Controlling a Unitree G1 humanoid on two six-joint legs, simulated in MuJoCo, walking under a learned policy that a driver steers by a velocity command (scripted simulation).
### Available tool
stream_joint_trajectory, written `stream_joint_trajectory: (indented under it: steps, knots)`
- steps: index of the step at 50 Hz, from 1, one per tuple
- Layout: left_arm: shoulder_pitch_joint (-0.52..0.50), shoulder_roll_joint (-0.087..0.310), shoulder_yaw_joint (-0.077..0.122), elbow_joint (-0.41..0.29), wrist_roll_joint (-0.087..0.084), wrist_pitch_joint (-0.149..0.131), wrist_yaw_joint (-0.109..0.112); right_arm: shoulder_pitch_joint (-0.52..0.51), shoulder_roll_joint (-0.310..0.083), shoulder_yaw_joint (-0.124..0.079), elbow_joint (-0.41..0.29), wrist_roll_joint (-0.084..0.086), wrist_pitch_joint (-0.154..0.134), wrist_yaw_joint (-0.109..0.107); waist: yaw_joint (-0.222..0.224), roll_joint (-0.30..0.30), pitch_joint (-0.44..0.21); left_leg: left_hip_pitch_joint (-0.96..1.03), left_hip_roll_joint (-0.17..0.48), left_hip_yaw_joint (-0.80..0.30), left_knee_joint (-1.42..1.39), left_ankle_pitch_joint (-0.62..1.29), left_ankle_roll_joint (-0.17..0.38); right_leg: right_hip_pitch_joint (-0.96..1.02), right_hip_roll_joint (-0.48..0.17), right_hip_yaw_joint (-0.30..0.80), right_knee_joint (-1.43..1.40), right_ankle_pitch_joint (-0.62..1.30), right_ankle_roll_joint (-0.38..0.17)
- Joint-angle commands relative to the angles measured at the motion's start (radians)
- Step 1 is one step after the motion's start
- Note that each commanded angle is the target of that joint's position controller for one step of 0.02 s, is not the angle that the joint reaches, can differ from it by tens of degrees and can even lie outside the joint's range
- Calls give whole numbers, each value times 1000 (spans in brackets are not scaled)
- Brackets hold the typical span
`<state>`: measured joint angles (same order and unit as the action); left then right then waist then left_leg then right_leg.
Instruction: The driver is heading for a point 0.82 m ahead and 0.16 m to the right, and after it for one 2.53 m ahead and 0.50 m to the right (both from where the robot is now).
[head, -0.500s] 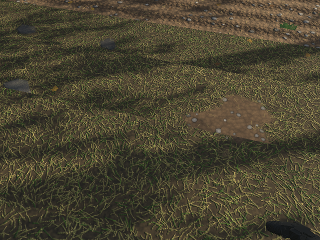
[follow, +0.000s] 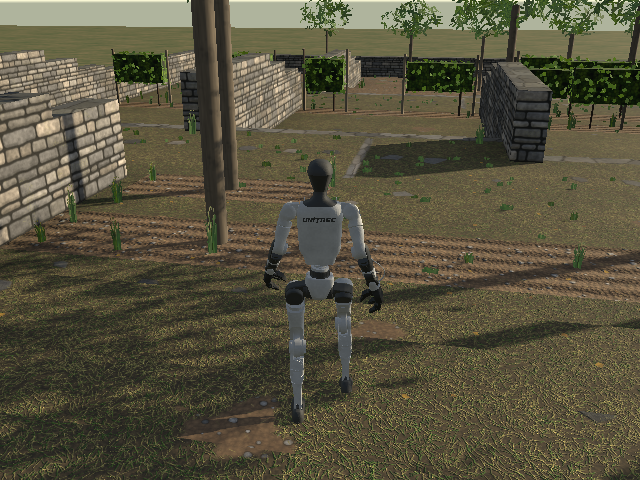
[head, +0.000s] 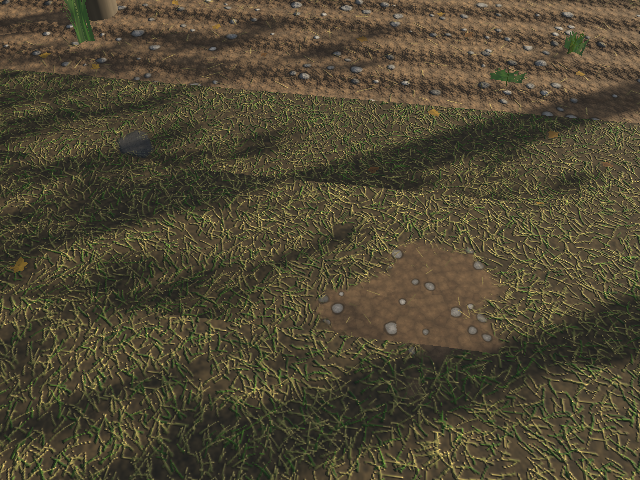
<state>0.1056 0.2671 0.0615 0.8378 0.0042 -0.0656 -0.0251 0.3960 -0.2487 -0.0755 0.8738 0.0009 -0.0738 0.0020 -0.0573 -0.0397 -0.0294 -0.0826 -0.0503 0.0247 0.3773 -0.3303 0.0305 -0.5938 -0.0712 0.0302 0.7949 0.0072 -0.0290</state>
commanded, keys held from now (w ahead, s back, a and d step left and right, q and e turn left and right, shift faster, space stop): w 0.44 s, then w+e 0.56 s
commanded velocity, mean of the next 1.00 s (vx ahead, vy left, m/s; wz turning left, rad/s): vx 0.50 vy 0.00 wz -0.21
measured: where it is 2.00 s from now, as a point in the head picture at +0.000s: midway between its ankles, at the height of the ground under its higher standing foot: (350, 396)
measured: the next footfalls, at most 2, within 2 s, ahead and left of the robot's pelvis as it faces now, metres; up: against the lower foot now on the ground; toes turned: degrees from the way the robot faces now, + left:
right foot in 0.04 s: +0.12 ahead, -0.13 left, +0.00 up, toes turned -1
left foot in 0.58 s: +0.48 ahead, +0.11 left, -0.15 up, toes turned -3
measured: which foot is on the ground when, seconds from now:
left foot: down 0.00-0.08, up 0.10-0.56, down 0.58-1.00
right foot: up 0.00-0.02, down 0.04-0.56, up 0.58-1.00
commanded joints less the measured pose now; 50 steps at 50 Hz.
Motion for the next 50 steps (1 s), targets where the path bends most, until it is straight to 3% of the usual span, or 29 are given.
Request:
stream_joint_trajectory:
  steps: [1, 2, 3, 4, 5, 6, 7, 9, 12, 13, 14, 16, 17, 19, 22, 26, 27, 29, 30, 31, 32, 33, 34, 35, 36, 37, 40, 44, 50]
  knots:
    - [32, 97, 27, -48, -11, -26, -23, -42, -133, -29, -60, 4, 1, -2, 74, 127, 39, -50, 296, -167, 43, 505, 178, 94, 9, -29, -37, -157, -41]
    - [175, 121, 42, -4, -13, -31, -30, -98, -141, -28, -79, 15, 5, -3, 148, 132, -13, -125, 256, -136, 172, 619, 159, 300, 49, -68, -97, -140, -57]
    - [334, 168, 65, 52, -8, -38, -35, -127, -133, -23, -94, 23, 3, -5, 225, 67, -65, -219, 172, -83, 417, 653, 119, 503, 58, -74, -190, -76, -83]
    - [400, 270, 87, 62, -7, -40, -33, -42, -71, -5, -111, 18, -3, -5, 193, -173, -118, -450, 59, -26, 817, 207, 51, 671, -161, 258, -317, -128, -204]
    - [361, 208, 52, 25, -27, -40, -38, 50, -33, 7, -90, 2, -25, -2, 121, -289, -143, -640, -6, -115, 1001, -262, 53, 738, -251, 493, -364, 10, -278]
    - [383, 174, 48, 57, -37, -41, -45, -13, -80, -6, -126, 51, -36, -4, 131, -251, -89, -805, -8, -147, 1051, -212, 70, 710, -308, 641, -502, -130, -334]
    - [315, 122, 30, 33, -32, -43, -48, -125, -131, -19, -157, 62, -27, -13, 117, -90, 0, -856, 55, -138, 1058, -144, 79, 639, -293, 572, -477, -149, -310]
    - [198, 85, 11, -7, -22, -47, -44, -145, -109, -17, -163, 25, 0, -13, 62, 7, 30, -733, 127, -150, 939, -32, 62, 438, -248, 408, -483, -54, -279]
    - [191, 119, 21, 8, -9, -33, -2, -245, -49, 1, -206, 7, 10, 7, 48, -5, 55, -657, 156, -91, 669, 86, 41, 361, -168, 245, -537, -46, -218]
    - [223, 130, 26, 20, 4, -32, 12, -230, -40, 2, -197, -7, 4, 17, 49, 1, 21, -661, 164, -99, 677, 190, 41, 399, -178, 229, -499, 54, -220]
    - [253, 130, 25, 20, 7, -37, 15, -232, -57, -2, -184, -3, 1, 25, 58, 41, 8, -681, 158, -80, 633, 295, 38, 430, -158, 185, -480, 81, -212]
    - [352, 98, 15, 44, -20, -52, 37, -362, -79, -11, -223, 19, -22, 39, 105, 0, 50, -806, 151, -100, 425, 457, 41, 537, -127, 159, -465, -72, -173]
    - [347, 88, 11, 43, -32, -55, 48, -437, -70, -3, -241, 3, -36, 52, 124, -19, 71, -722, 140, -81, 260, 623, 40, 473, -89, 124, -463, -171, -153]
    - [359, 94, 14, 42, -24, -42, 54, -459, -21, 12, -233, -9, -44, 82, 147, -8, 66, -431, 68, -8, 153, 859, 47, 273, -46, 50, -446, -279, -133]
    - [391, 78, 17, 50, -33, -29, 47, -500, -31, 16, -244, 16, -34, 96, 160, -25, 108, -399, 68, -27, 104, 836, 68, 298, -57, 61, -324, -344, -121]
    - [446, 59, 18, 54, -39, 10, 71, -499, -44, 27, -218, 15, -34, 96, 174, -16, 142, -485, 139, -111, -63, 743, 48, 517, -90, 165, -85, -313, -100]
    - [446, 63, 21, 54, -39, 21, 73, -438, -50, 25, -191, 11, -36, 88, 151, 6, 124, -431, 157, -118, -125, 742, 49, 546, -75, 169, 28, -259, -99]
    - [435, 71, 28, 59, -31, 31, 58, -116, -90, -1, -87, -12, -37, 71, -11, 48, -27, 66, 164, -72, -65, 793, 65, 304, 12, 118, 414, -257, -68]
    - [515, -4, 17, 59, -27, 17, 40, 24, -136, -6, -49, -24, -35, 70, -26, 219, -177, 484, 283, -151, 254, 1124, 112, -57, 110, 115, 799, -824, -19]
    - [619, 14, 2, 57, -57, -6, 26, 92, -165, -15, -36, -10, -24, 66, -24, 343, -334, 698, 406, -244, 432, 1225, 149, -255, 72, 189, 976, -837, 2]
    - [599, 69, 10, 35, -70, -29, 19, 109, -191, -31, -32, 5, 2, 63, -44, 339, -396, 666, 445, -355, 359, 1060, 192, -327, 43, 208, 1013, -780, 16]
    - [515, 44, -1, -39, -96, -37, 29, 124, -286, -64, 23, 17, 17, 60, -20, 341, -396, 579, 559, -626, 125, 358, 312, -446, 40, 143, 1081, -658, 36]
    - [358, 101, 23, -45, -93, -28, 62, -58, -156, -22, -57, -16, 7, 43, -3, 61, -224, 277, 524, -572, -45, 108, 278, -402, -6, 123, 880, -375, 20]
    - [327, 92, 20, -53, -70, -4, 79, -165, -116, -7, -59, -30, -13, 39, 46, 97, -118, 80, 532, -589, -52, 188, 281, -338, -30, 118, 849, -293, 22]
    - [352, 45, 19, -29, -37, 26, 81, -238, -64, 10, -50, -24, -28, 42, 109, 42, 2, -139, 439, -418, -70, 376, 225, -221, -54, 137, 703, -235, 42]
    - [358, 18, 23, -27, -22, 39, 80, -258, -50, 9, -39, -20, -30, 45, 123, 93, 30, -218, 375, -290, -78, 394, 185, -149, -65, 148, 577, -234, 48]
    - [273, 17, 32, -76, -27, 33, 65, -214, -84, -2, -5, -28, -47, 14, 110, 153, 45, -215, 329, -152, -128, 580, 163, -110, -68, 142, 366, -136, 54]
    - [139, -15, 21, -121, -20, 32, 32, -143, -102, -15, 30, -7, -25, -21, 60, 93, 45, -57, 307, -14, -131, 656, 116, -133, -30, 90, 81, 40, -2]
    - [-70, -21, 12, -230, -19, 50, -16, -55, -144, -26, 61, 9, 15, -27, -4, 64, 116, 114, 337, 90, -96, 650, 98, -155, 13, -44, -83, -62, -45]
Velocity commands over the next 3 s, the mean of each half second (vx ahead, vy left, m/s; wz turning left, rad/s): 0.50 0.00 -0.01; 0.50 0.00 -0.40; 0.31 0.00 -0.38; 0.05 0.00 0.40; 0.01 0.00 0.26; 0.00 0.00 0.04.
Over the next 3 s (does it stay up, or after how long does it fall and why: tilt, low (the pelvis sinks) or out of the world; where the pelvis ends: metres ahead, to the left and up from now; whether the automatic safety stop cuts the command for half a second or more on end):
stays up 0.73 -0.08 -0.14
